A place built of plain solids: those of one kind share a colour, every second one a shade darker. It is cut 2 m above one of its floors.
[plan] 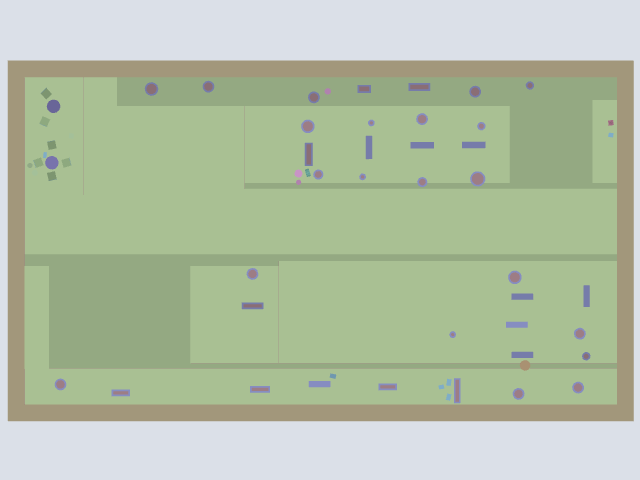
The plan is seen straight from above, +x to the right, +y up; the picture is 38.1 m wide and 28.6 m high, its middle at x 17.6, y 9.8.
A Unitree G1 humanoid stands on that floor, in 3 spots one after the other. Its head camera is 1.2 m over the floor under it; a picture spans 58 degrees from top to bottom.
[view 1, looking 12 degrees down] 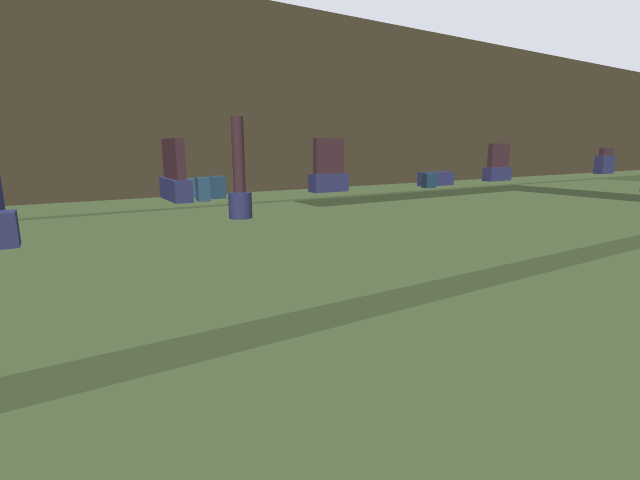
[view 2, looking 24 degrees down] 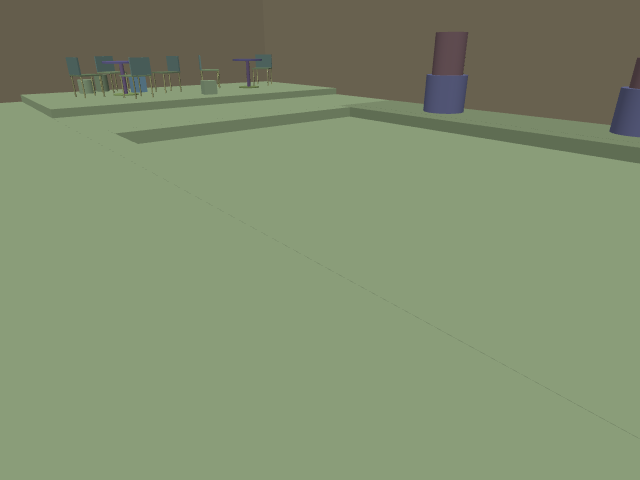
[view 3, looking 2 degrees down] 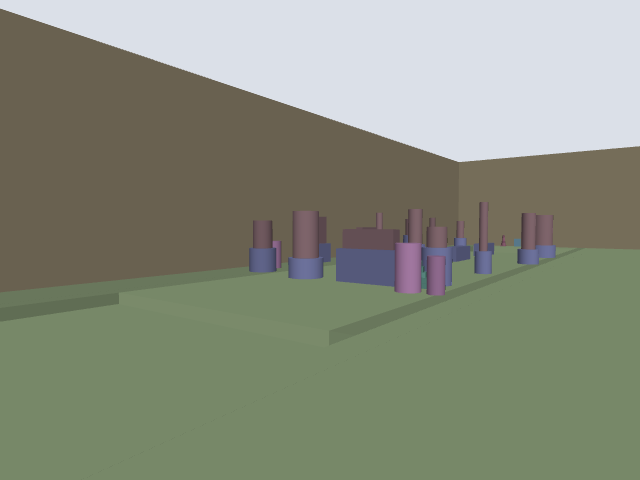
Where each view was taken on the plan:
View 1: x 28.30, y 11.25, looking -122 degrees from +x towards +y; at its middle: floor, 5.78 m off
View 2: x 12.98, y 10.95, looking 140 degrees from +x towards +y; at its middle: floor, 2.95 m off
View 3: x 9.16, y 10.35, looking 37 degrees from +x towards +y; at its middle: plant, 13.82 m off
